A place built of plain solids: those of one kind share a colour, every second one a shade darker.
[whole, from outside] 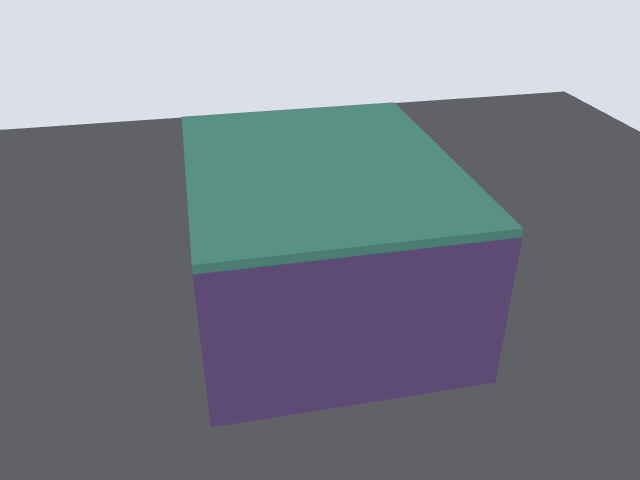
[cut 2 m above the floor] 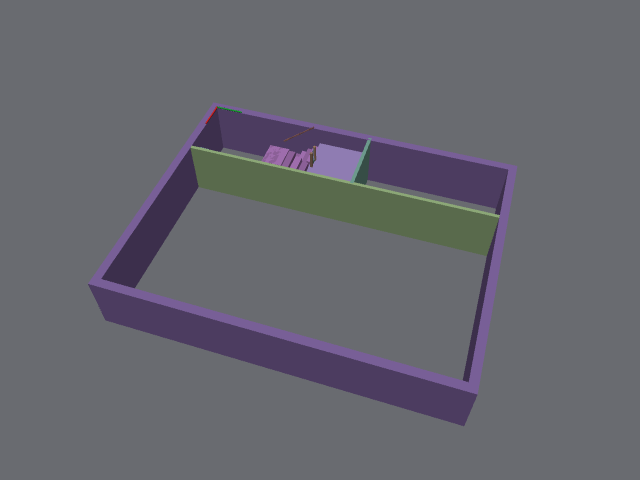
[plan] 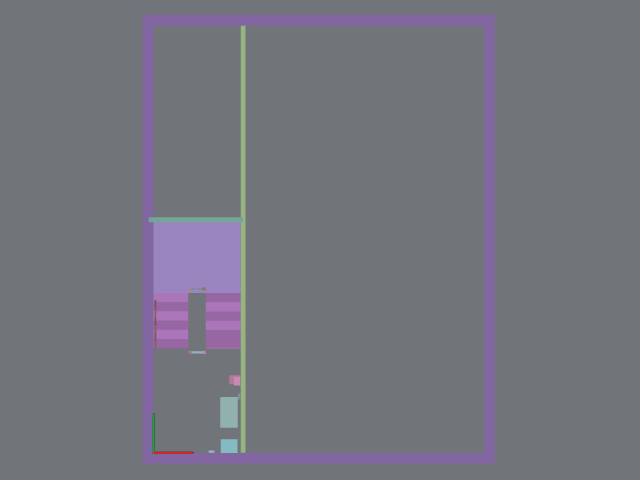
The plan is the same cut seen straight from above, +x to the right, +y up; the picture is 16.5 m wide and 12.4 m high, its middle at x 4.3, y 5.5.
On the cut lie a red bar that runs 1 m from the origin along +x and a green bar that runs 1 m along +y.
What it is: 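A small block of dwellings, 8.5 m wide and 11.0 m deep inside, its common dog-leg stair of 14 risers of 193 mm a storey on goings of 238 mm, 0.90 m wide flights and a well of 0.45 m; the dwelling on the first floor; a hall, a living room with a kitchen corner, a bedroom, a second bedroom, the bathroom shut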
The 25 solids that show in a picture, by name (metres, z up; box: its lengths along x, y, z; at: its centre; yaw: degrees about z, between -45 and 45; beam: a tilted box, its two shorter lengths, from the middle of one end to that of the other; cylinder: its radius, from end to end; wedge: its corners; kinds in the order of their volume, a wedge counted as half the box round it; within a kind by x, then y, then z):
{
 "wall_1": {"box": [0.28, 11.6, 5.45], "at": [-0.14, 5.52, 2.68]},
 "wall_2": {"box": [9.1, 0.28, 5.45], "at": [4.27, -0.14, 2.68]},
 "wall_3": {"box": [9.1, 0.28, 5.45], "at": [4.27, 11.18, 2.68]},
 "wall_4": {"box": [0.28, 11.6, 5.45], "at": [8.68, 5.52, 2.68]},
 "roof_slab_1": {"box": [9.08, 11.58, 0.44], "at": [4.27, 5.52, 5.47]},
 "piece_1": {"box": [0.9, 0.72, 0.24], "at": [0.45, 3.06, 0.07]},
 "piece_2": {"box": [0.9, 0.72, 0.44], "at": [0.45, 3.3, 0.17]},
 "piece_3": {"box": [0.9, 0.72, 0.63], "at": [0.45, 3.54, 0.26]},
 "piece_4": {"box": [0.9, 0.72, 0.82], "at": [0.45, 3.78, 0.36]},
 "piece_5": {"box": [0.9, 0.72, 1.01], "at": [0.45, 4.02, 0.46]},
 "piece_6": {"box": [0.9, 0.54, 1.21], "at": [0.45, 4.17, 0.55]},
 "piece_7": {"box": [0.9, 0.25, 2.56], "at": [1.8, 2.82, 1.23]},
 "piece_8": {"box": [0.9, 0.47, 2.37], "at": [1.8, 2.95, 1.13]},
 "piece_9": {"box": [0.9, 0.72, 2.17], "at": [1.8, 3.06, 1.04]},
 "piece_10": {"box": [0.9, 0.72, 1.98], "at": [1.8, 3.3, 0.94]},
 "piece_11": {"box": [0.9, 0.72, 1.79], "at": [1.8, 3.54, 0.84]},
 "piece_12": {"box": [0.9, 0.72, 1.59], "at": [1.8, 3.77, 0.75]},
 "half_1": {"box": [2.25, 1.83, 1.4], "at": [1.12, 5.05, 0.65]},
 "core_wall_low_1": {"box": [0.13, 11.04, 2.59], "at": [2.31, 5.52, 1.25]},
 "core_wall_back_1": {"box": [2.44, 0.13, 5.29], "at": [1.09, 6.02, 2.6]},
 "hung_more_letter_boxes_1": {"box": [0.43, 0.36, 1.54], "at": [1.95, 0.18, 0.72]},
 "parcel_1": {"box": [0.29, 0.24, 0.28], "at": [2.1, 1.89, 0.09]},
 "parcel_2": {"box": [0.16, 0.23, 0.37], "at": [2.16, 1.85, 0.14]},
 "laid_doormat_1": {"box": [0.45, 0.8, 0.05], "at": [1.95, 1.05, -0.02]},
 "guard_newel_1": {"box": [0.09, 0.09, 1.15], "at": [1.3, 4.24, 1.88]}
}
